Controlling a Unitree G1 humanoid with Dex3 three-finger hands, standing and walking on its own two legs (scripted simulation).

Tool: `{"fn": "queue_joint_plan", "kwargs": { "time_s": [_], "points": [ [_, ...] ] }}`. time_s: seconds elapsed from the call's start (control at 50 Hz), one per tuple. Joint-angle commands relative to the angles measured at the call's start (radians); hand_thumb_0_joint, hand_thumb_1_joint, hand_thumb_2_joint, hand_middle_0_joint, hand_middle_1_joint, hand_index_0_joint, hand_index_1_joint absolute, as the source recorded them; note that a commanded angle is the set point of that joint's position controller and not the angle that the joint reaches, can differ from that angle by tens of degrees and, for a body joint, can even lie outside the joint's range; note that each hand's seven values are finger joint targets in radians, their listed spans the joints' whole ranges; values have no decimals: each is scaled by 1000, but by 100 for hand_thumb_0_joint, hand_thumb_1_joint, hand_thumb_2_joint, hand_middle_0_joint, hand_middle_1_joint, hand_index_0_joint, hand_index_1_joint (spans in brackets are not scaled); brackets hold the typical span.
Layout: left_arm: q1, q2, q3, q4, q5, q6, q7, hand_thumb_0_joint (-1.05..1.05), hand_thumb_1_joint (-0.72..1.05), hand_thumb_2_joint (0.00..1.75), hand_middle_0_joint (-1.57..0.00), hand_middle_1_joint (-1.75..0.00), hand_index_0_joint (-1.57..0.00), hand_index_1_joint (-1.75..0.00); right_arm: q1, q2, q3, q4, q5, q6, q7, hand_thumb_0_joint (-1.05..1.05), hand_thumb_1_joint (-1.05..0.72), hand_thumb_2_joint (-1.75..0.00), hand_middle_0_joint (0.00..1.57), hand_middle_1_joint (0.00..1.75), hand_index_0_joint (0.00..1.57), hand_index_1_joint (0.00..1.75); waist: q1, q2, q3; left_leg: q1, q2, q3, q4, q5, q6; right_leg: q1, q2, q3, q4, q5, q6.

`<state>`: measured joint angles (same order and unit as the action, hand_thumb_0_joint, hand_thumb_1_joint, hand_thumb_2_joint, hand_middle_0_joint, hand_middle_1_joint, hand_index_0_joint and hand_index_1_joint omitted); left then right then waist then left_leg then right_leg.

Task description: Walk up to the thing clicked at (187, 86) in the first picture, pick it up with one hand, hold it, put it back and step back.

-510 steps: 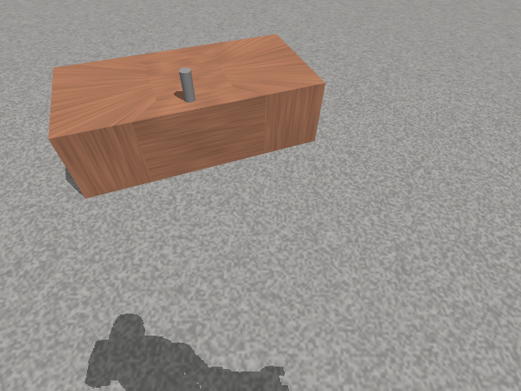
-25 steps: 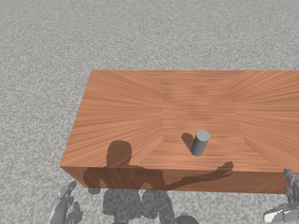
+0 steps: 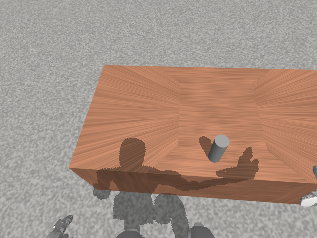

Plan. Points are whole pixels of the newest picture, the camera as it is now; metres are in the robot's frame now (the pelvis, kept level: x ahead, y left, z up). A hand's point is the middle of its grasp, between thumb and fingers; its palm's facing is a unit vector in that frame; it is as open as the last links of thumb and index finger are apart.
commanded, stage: go down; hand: right
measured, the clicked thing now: (217, 149) +0.46 -0.19 -0.26
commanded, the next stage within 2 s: approach in 0.90 s
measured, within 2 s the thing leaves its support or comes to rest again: neither
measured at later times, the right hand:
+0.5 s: hand (316, 150) +0.35 -0.37 +0.00, palm faces +0.17 +0.98 -0.12, open 17.5 cm
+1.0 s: hand out of the picture +0.37 -0.38 +0.01, palm faces +0.16 +0.98 -0.10, open 17.4 cm
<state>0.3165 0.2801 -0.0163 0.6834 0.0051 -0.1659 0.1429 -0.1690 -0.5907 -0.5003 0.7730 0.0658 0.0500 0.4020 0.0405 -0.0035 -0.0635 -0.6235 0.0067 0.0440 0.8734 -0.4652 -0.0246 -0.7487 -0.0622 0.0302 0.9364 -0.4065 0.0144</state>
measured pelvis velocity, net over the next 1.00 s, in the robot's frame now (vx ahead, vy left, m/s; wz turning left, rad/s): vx -0.01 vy -0.01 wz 0.02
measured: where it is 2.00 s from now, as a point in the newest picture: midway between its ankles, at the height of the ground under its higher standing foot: outside the picture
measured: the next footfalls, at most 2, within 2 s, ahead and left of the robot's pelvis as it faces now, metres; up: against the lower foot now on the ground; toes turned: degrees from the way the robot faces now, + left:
none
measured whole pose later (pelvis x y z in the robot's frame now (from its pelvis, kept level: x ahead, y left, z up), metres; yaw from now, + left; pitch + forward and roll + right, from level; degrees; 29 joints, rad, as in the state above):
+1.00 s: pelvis -0.01 -0.01 -0.01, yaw +1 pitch +18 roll +4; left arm 0.32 0.31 -0.06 0.68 0.02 -0.12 0.08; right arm -0.54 -0.81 -0.61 1.17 0.08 -0.23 0.54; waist 0.08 0.02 -0.07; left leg -0.76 0.00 0.04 0.90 -0.45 -0.03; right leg -0.89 -0.07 0.03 0.99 -0.41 0.00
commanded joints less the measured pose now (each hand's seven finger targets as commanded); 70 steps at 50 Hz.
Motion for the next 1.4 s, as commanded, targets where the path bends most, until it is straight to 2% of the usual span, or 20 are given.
{"fn": "queue_joint_plan", "kwargs": {
  "time_s": [0.0, 0.06, 0.12, 0.24, 0.34, 0.42, 0.48, 0.5, 0.52, 0.58, 0.76, 0.82, 0.92, 1.0, 1.04, 1.12, 1.2, 1.26, 1.3, 1.38],
  "points": [
    [39, 204, 75, -90, -2, -40, 21, 0, 89, 90, -20, -30, -20, -30, -360, -416, -92, -127, 21, -145, 20, 0, 61, -7, 2, 6, 3, 6, 24, -147, -282, -1, -16, -15, -115, 242, 42, 274, 26, 2, -126, 210, -41],
    [52, 203, 65, -83, 3, -35, 17, 0, 91, 90, -20, -30, -20, -30, -369, -420, -88, -12, 21, -174, 42, 0, 61, -7, 3, 6, 3, 6, 19, -137, -310, 6, -16, -11, -114, 264, 41, 284, 26, 6, -118, 242, -40],
    [61, 212, 58, -77, 6, -25, 12, 0, 91, 89, -20, -30, -20, -30, -380, -465, -105, 82, 18, -193, 61, 0, 58, -6, 4, 6, 4, 6, 10, -140, -296, 4, -20, -6, -110, 274, 42, 262, 29, 6, -120, 259, -38],
    [73, 214, 51, -83, 5, -14, -1, 0, 92, 89, -19, -30, -20, -30, -418, -505, -125, 181, 25, -232, 88, 0, 55, -7, 4, 6, 4, 6, 7, -98, -286, -1, -24, -9, -101, 273, 40, 205, 32, 6, -108, 253, -44],
    [79, 234, 53, -85, 9, -8, -11, 0, 91, 90, -19, -30, -20, -30, -518, -551, -139, 145, 34, -282, 111, 0, 53, -8, 4, 6, 4, 6, 15, -162, -340, -69, -30, -3, -75, 248, 47, 264, 21, 18, -97, 271, -36],
    [99, 232, 45, -76, 10, -4, -11, 0, 91, 90, -19, -30, -20, -30, -579, -597, -168, 118, 43, -316, 121, 0, 55, -7, 4, 6, 4, 6, 16, -173, -428, -48, -23, -16, -64, 305, 42, 288, 25, 12, -57, 331, -41],
    [114, 238, 46, -61, 9, 1, -11, 0, 91, 90, -19, -31, -20, -30, -549, -577, -155, 197, 42, -312, 127, 0, 53, -7, 4, 5, 4, 5, 29, -137, -404, -53, -26, -15, -65, 314, 40, 259, 27, 9, -52, 324, -44],
    [121, 236, 43, -59, 11, 4, -13, 0, 91, 90, -19, -30, -19, -30, -552, -607, -177, 178, 39, -315, 126, 0, 52, -8, 4, 5, 4, 5, 8, -152, -426, -34, -25, -15, -62, 333, 40, 267, 27, 10, -50, 349, -45],
    [114, 228, 33, -64, 10, 6, -15, 0, 91, 90, -19, -31, -20, -30, -563, -600, -163, 191, 37, -314, 129, 0, 52, -7, 4, 5, 4, 5, 20, -155, -408, -51, -25, -17, -67, 325, 41, 265, 28, 8, -46, 348, -44],
    [113, 233, 35, -68, 9, 14, -21, 0, 92, 89, -19, -30, -20, -30, -555, -610, -171, 196, 35, -313, 131, 0, 51, -8, 4, 5, 4, 5, 9, -170, -378, -54, -27, -11, -71, 309, 45, 259, 28, 11, -59, 338, -44],
    [129, 240, 41, -68, 10, 25, -40, 0, 91, 90, -19, -31, -20, -30, -578, -600, -166, 195, 36, -321, 139, 0, 51, -8, 4, 5, 4, 5, 17, -195, -380, -104, -39, 6, -65, 277, 53, 311, 5, 38, -75, 392, -25],
    [129, 247, 43, -64, 10, 22, -40, 0, 91, 91, -19, -30, -19, -30, -605, -604, -166, 196, 42, -332, 140, 0, 53, -8, 4, 5, 4, 5, 26, -192, -385, -126, -39, 6, -61, 267, 51, 317, 1, 43, -68, 381, -24],
    [120, 249, 43, -68, 9, 22, -38, 0, 90, 91, -19, -30, -19, -30, -616, -603, -157, 236, 42, -333, 141, 0, 53, -7, 5, 5, 4, 5, 34, -171, -360, -111, -35, 1, -72, 229, 50, 243, 16, 29, -78, 253, -35],
    [125, 258, 41, -63, 9, 18, -37, 0, 90, 90, -20, -30, -20, -30, -647, -621, -161, 228, 45, -339, 145, 0, 54, -9, 3, 6, 4, 6, 32, -193, -380, -144, -37, 7, -65, 222, 49, 285, 8, 40, -74, 276, -28],
    [124, 238, 27, -58, 12, 18, -42, 0, 89, 91, -20, -30, -19, -30, -684, -608, -159, 241, 53, -354, 145, 0, 55, -10, 3, 6, 4, 6, 44, -183, -368, -162, -36, 3, -44, 235, 50, 243, 12, 37, -48, 287, -32],
    [91, 229, 20, -60, 23, 7, -55, 0, 88, 91, -20, -30, -19, -30, -594, -487, -133, 411, 80, -411, 158, 0, 59, -10, 2, 6, 3, 6, 56, -86, -289, -271, -36, 0, 57, 223, 46, 48, 14, 32, 59, 246, -45],
    [77, 218, 13, -78, 36, -8, -74, 0, 87, 92, -19, -29, -18, -30, -666, -438, -140, 344, 123, -536, 185, 0, 57, -11, 1, 7, 3, 7, 58, -116, -391, -473, -43, 4, 213, 133, 46, -28, -1, 47, 195, 202, -41],
    [52, 223, 7, -101, 42, -21, -78, 0, 88, 92, -19, -29, -18, -30, -696, -440, -180, 267, 179, -628, 218, 0, 54, -10, 3, 6, 4, 6, 56, -171, -505, -609, -45, 8, 356, 106, 46, -91, -10, 63, 325, 230, -30],
    [44, 228, 1, -103, 43, -17, -76, 0, 88, 92, -18, -29, -18, -30, -683, -468, -219, 292, 199, -667, 231, 0, 55, -8, 3, 5, 4, 5, 54, -167, -523, -690, -49, 15, 434, 84, 47, -169, -13, 76, 394, 222, -32],
    [36, 239, -9, -103, 59, -6, -74, 0, 89, 92, -18, -29, -17, -30, -750, -572, -309, 189, 212, -710, 249, 0, 53, -5, 5, 4, 5, 4, 23, -256, -688, -777, -47, 12, 580, 135, 43, -228, -10, 72, 561, 306, -25]
  ]
}}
